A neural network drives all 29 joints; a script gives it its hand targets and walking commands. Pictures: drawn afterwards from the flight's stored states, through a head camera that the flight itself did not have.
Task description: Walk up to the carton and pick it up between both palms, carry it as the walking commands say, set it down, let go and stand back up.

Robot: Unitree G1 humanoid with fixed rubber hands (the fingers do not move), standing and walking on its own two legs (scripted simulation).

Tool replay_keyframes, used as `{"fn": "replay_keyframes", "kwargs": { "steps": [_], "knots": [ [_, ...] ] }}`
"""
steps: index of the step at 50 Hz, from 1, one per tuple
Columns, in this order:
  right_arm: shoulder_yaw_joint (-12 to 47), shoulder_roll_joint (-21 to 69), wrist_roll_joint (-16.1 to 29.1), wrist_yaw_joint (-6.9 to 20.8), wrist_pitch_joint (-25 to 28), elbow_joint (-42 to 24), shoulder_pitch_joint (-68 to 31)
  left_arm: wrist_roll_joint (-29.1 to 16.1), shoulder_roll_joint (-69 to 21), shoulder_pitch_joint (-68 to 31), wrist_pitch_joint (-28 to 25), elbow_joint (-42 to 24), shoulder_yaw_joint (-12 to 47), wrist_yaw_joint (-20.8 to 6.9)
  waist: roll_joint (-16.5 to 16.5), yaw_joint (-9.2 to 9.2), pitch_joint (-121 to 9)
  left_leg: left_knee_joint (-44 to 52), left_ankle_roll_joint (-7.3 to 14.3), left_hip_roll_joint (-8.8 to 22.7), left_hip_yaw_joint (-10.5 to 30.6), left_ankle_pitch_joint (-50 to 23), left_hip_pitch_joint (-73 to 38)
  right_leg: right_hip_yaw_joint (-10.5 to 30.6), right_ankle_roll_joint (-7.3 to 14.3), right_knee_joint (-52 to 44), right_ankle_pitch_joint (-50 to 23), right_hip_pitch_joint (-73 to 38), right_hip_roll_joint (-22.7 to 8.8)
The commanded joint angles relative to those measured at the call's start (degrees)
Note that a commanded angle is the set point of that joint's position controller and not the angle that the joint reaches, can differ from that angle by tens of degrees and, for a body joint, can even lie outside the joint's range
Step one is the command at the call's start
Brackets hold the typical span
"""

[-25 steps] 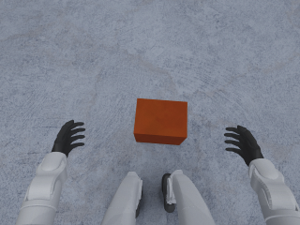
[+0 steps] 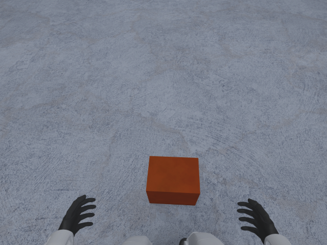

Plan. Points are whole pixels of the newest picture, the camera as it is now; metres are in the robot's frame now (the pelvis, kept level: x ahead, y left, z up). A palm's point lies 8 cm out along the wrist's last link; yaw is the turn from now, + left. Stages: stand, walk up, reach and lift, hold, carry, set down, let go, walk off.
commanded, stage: let go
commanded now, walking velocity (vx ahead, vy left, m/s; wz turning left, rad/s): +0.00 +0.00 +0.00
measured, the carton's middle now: (172, 181) +0.48 -0.03 -0.64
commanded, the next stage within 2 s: stand in 0.32 s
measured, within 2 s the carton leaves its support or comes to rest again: neither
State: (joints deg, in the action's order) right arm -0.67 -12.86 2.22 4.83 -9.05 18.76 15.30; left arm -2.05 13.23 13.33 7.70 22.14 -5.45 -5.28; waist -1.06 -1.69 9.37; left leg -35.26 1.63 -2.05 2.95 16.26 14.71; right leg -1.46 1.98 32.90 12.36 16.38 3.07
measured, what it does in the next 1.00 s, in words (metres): stands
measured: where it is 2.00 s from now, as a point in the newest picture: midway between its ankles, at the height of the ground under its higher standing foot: outside the picture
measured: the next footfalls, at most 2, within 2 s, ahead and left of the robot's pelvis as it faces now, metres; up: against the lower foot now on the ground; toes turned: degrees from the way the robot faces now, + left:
right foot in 1.58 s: -0.07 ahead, -0.10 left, +0.00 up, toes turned -2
left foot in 1.74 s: +0.01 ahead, +0.13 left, +0.00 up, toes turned -3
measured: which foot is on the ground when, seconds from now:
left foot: down 0.00-1.00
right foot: down 0.00-1.00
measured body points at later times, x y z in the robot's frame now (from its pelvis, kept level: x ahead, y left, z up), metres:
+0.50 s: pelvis +0.08 +0.01 +0.00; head +0.04 -0.01 +0.45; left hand +0.23 +0.27 -0.07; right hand +0.24 -0.25 -0.07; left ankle +0.04 +0.11 -0.73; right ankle +0.07 -0.08 -0.73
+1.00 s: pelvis +0.02 +0.00 +0.00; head -0.11 -0.01 +0.43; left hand +0.14 +0.27 -0.08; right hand +0.16 -0.26 -0.07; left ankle +0.04 +0.11 -0.73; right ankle +0.07 -0.08 -0.73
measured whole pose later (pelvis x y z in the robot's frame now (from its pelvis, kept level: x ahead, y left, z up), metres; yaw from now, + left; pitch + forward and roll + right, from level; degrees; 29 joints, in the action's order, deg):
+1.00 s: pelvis +0.02 +0.00 +0.00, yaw +0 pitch -7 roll +0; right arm -4.6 -14.5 1.8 0.3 0.7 34.3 19.5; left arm -1.3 13.2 22.3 -0.4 37.5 -5.5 -0.7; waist -1.2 -0.5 -11.3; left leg -36.1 1.6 -2.8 2.4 18.9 10.4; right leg -1.1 2.4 35.9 16.2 13.0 2.3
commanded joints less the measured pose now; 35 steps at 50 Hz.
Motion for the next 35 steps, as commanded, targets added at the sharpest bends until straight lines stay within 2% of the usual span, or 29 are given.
{"fn": "replay_keyframes", "kwargs": {
  "steps": [1,2,3,4,5,6,7,8,9,11,12,13,14,15,16,17,19,21,22,23,24,25,28,30,31,32,33,34,35],
  "knots": [
    [-5.04,-7.26,-6.59,-0.70,2.51,-11.64,-2.79,4.35,5.19,-6.74,-3.34,-7.42,0.65,-0.16,1.11,1.14,-5.85,13.62,0.49,0.98,-2.05,10.92,-3.64,3.37,-2.31,-11.50,12.70,-15.40,-2.16],
    [-3.70,-8.56,-5.99,-0.01,2.41,-12.52,-2.89,3.50,4.72,-6.61,-3.37,-7.25,1.28,-0.11,-1.61,1.52,-5.96,15.62,1.19,2.31,-2.15,11.83,-0.87,2.00,-2.81,-9.07,9.19,-17.38,-0.74],
    [-5.14,-8.02,-5.84,0.36,2.29,-13.96,-3.74,5.30,6.96,-7.73,-3.34,-10.60,-1.63,0.07,-0.04,1.15,-7.64,15.05,1.36,1.16,-2.67,11.79,0.54,3.60,-3.26,-8.86,9.73,-23.39,-1.34],
    [-5.13,-8.12,-6.25,0.27,1.18,-12.50,-4.97,4.45,7.84,-7.67,-2.59,-9.02,-1.85,0.36,-5.29,2.59,-8.25,17.73,2.01,2.62,-2.24,13.52,3.47,1.60,-3.23,-7.01,7.69,-26.91,-0.57],
    [-5.63,-7.85,-6.83,-0.17,0.73,-10.49,-1.59,5.32,7.80,-5.33,-1.74,-5.27,-1.68,0.20,-2.63,1.09,-4.22,17.66,2.01,2.25,-2.11,12.52,5.11,2.92,-3.73,-8.33,6.19,-26.61,-0.44],
    [-5.57,-9.37,-6.35,0.36,0.42,-11.48,-4.29,3.04,7.05,-8.66,-2.73,-7.73,-1.47,0.33,-5.69,1.05,-6.63,19.61,2.81,3.15,-1.94,13.98,6.40,1.67,-3.15,-5.04,4.80,-28.51,1.13],
    [-4.93,-8.14,-6.55,0.18,0.79,-12.70,-3.15,2.89,5.41,-6.15,-2.74,-7.28,0.32,0.42,-2.73,2.09,-7.77,18.43,2.18,2.96,-1.94,10.40,5.99,1.98,-3.32,-5.67,2.20,-26.60,0.50],
    [-6.01,-9.33,-6.82,0.13,1.01,-12.43,-3.43,3.89,6.70,-5.64,-2.77,-8.44,-2.61,0.69,0.62,1.45,-8.70,16.83,1.72,1.88,-2.17,7.78,1.35,2.79,-3.74,-7.47,3.16,-23.88,-0.59],
    [-4.63,-7.91,-6.41,0.00,-0.14,-11.73,-3.62,3.42,4.87,-5.10,-2.39,-6.39,0.07,0.40,0.78,1.53,-8.51,16.36,2.14,2.13,-2.69,8.46,0.18,2.84,-3.68,-7.94,4.18,-23.01,-0.36],
    [-4.26,-6.90,-5.86,-0.54,-1.09,-11.16,-3.41,4.94,4.45,-3.91,-3.07,-6.90,-1.07,1.48,-0.36,1.51,-7.98,15.24,1.37,1.43,-2.49,2.94,-1.14,3.00,-3.75,-7.00,-0.36,-20.22,-0.73],
    [-4.29,-6.61,-5.77,-1.03,-0.65,-10.23,-1.91,5.68,3.97,-0.72,-3.13,-7.65,-1.01,1.72,0.09,2.95,-12.98,13.04,0.42,0.80,-2.91,-1.38,-3.98,4.50,-3.07,-6.22,-1.87,-21.87,-1.51],
    [-5.39,-7.83,-6.29,-1.17,-1.05,-8.61,-4.23,4.86,4.61,-2.70,-3.31,-5.16,-0.29,2.25,-1.60,2.26,-10.87,13.93,0.70,1.10,-3.00,-0.19,-3.88,3.27,-2.98,-6.46,-0.65,-19.31,-1.01],
    [-5.38,-7.76,-6.26,-1.42,-1.04,-8.10,-3.72,5.38,3.98,-2.94,-3.66,-6.24,-0.12,2.18,-1.90,3.14,-16.01,11.96,0.11,1.18,-3.64,-3.94,-7.04,3.87,-2.24,-5.16,-2.31,-19.62,-1.33],
    [-4.67,-7.05,-6.07,-1.70,-1.48,-8.87,-4.88,4.13,4.16,-0.60,-3.63,-1.79,-0.76,2.22,0.52,2.99,-13.33,12.12,-0.17,1.41,-4.57,-2.44,-6.91,3.50,-1.83,-5.80,-0.50,-18.47,-0.94],
    [-3.43,-7.71,-5.52,-2.05,-2.05,-11.26,-5.12,5.93,4.76,0.26,-3.23,-2.31,-1.43,2.86,1.99,2.26,-12.54,11.35,0.25,0.18,-4.64,-2.72,-8.24,3.19,-2.67,-6.91,-1.31,-17.45,-1.62],
    [-7.30,-15.44,-3.48,-2.54,4.89,3.96,-2.48,2.74,13.37,-2.74,-6.91,5.11,-2.62,3.60,-0.14,2.65,-35.81,2.50,0.96,2.96,-0.09,-22.42,-12.61,4.38,-1.21,-1.22,-27.15,-17.57,-5.20],
    [-6.86,-13.99,-3.47,-3.13,8.99,4.46,-3.30,3.17,14.40,-3.29,-9.27,6.18,-3.37,4.51,0.64,1.73,-37.65,-1.75,-0.26,2.68,-0.52,-29.11,-11.17,5.40,0.01,1.62,-43.62,-19.63,-7.01],
    [-6.33,-11.20,-4.36,-3.63,10.28,6.43,0.28,3.79,14.98,0.32,-9.87,9.28,-3.89,5.02,4.09,3.08,-32.92,-2.38,-0.30,1.60,-0.84,-20.30,-2.82,7.18,1.68,0.46,-47.27,-23.38,-9.01],
    [-5.16,-9.38,-4.07,-3.59,10.93,7.02,0.10,3.82,14.24,-2.30,-9.67,9.70,-3.09,4.84,5.29,2.66,-30.66,2.70,-0.37,2.09,1.26,-21.93,-4.35,5.92,1.67,0.82,-43.84,-20.81,-8.64],
    [-5.13,-10.81,-4.18,-3.74,11.07,7.25,-0.96,3.68,14.09,-2.10,-10.13,9.94,-3.46,4.84,3.21,2.54,-27.19,2.35,0.09,3.78,1.65,-27.52,-5.72,5.38,1.48,0.30,-40.64,-16.51,-7.85],
    [-5.77,-12.70,-4.15,-3.83,11.05,9.03,-0.58,3.81,12.00,-2.29,-10.41,10.54,-2.97,4.96,4.38,2.20,-26.17,1.05,0.13,3.57,1.86,-29.39,-5.32,5.31,1.23,0.06,-40.85,-15.32,-6.77],
    [-6.25,-12.59,-4.34,-3.87,10.51,9.90,-0.63,4.43,12.78,-1.91,-10.55,11.18,-3.10,5.13,4.02,2.70,-23.27,0.01,0.09,3.68,1.22,-29.61,-3.26,5.19,1.69,0.54,-38.87,-14.55,-6.91],
    [-6.95,-14.49,-4.24,-4.41,11.89,12.30,1.96,4.92,12.20,-1.08,-11.23,12.10,-3.27,4.92,2.52,1.37,-18.86,0.80,0.20,3.80,1.85,-36.94,-7.06,4.40,1.84,0.38,-36.16,-7.90,-5.63],
    [-6.89,-12.54,-4.95,-3.94,11.73,13.01,2.31,4.82,11.88,-0.07,-11.18,13.63,-2.70,5.22,-0.88,1.27,-19.34,1.98,0.93,4.23,1.55,-41.54,-9.95,4.41,1.48,2.65,-34.08,-6.39,-5.22],
    [-7.89,-14.56,-4.82,-4.48,12.18,13.01,3.79,5.32,11.94,-1.62,-11.27,12.75,-3.20,5.09,-5.57,-0.10,-18.34,-0.11,0.35,3.60,0.58,-47.20,-11.26,3.42,1.63,3.86,-34.36,-3.94,-4.47],
    [-8.13,-15.11,-4.91,-4.88,12.43,12.65,2.62,5.04,11.23,0.51,-11.24,12.32,-2.67,5.38,-5.53,1.02,-16.78,1.55,0.69,4.26,2.33,-46.70,-8.87,3.25,1.06,3.01,-29.67,-4.20,-4.30],
    [-7.27,-13.23,-4.58,-4.62,12.25,11.83,0.10,4.77,10.93,0.84,-11.45,13.17,-2.55,5.23,-1.62,1.93,-16.27,1.36,0.92,4.80,2.63,-46.09,-8.69,3.15,0.30,0.43,-29.34,-4.88,-4.49],
    [-7.55,-12.26,-4.52,-4.76,12.25,11.76,1.20,4.74,12.37,0.53,-11.43,13.21,-3.00,5.44,-1.59,1.14,-15.04,1.78,0.58,3.98,2.29,-37.83,-6.13,4.38,0.15,-0.62,-29.95,-5.19,-5.70],
    [-7.68,-13.38,-4.93,-4.89,11.93,11.72,1.82,4.91,11.06,-2.20,-10.76,11.58,-2.59,4.73,-1.65,0.14,-12.64,2.75,0.75,3.78,2.02,-34.99,-3.70,4.29,0.59,0.86,-27.29,-4.09,-5.37]
  ]
}}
